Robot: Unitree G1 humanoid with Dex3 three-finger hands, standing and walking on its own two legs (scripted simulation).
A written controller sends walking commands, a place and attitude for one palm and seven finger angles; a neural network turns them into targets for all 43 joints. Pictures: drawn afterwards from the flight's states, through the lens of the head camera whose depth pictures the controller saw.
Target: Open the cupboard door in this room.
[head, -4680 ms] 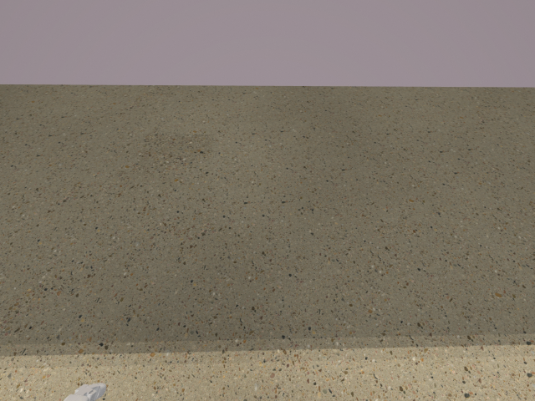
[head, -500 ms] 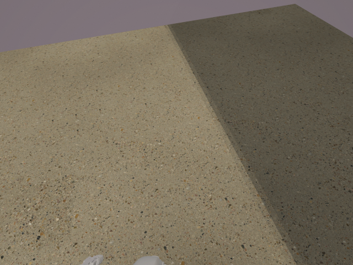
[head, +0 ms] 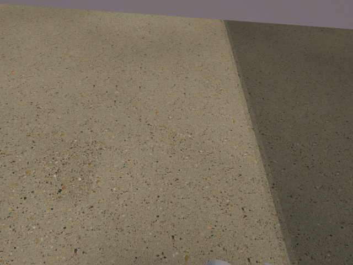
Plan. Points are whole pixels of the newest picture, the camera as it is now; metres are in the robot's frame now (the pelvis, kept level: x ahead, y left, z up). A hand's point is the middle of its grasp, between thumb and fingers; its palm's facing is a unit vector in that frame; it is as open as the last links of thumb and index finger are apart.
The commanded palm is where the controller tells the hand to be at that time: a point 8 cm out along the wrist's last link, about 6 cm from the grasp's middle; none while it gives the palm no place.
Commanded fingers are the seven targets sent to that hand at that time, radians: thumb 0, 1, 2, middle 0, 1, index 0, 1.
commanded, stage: turn or walk to find it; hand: left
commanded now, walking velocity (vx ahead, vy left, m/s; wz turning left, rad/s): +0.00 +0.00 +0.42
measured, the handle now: out of the picture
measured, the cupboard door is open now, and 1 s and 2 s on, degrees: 0 0 0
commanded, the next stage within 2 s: none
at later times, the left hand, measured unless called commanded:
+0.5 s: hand out of the picture +0.01 +0.15 -0.15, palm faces +0.24 -0.94 -0.25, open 7.4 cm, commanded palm none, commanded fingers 0.00 0.90 0.90 -0.20 -0.30 -0.20 -0.30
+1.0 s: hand out of the picture -0.05 +0.21 -0.16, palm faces +0.45 -0.86 -0.25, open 7.4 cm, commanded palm none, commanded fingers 0.00 0.90 0.90 -0.20 -0.30 -0.20 -0.30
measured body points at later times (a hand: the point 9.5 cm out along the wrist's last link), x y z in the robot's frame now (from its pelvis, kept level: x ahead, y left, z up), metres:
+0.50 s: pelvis -0.01 -0.05 +0.00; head +0.02 -0.06 +0.45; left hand +0.00 +0.20 -0.13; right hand +0.07 -0.29 -0.16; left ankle -0.07 +0.10 -0.66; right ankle +0.00 -0.14 -0.74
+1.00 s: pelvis -0.04 -0.02 +0.00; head -0.02 +0.00 +0.45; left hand -0.08 +0.26 -0.14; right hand +0.14 -0.20 -0.14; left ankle -0.07 +0.09 -0.74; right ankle +0.01 -0.15 -0.69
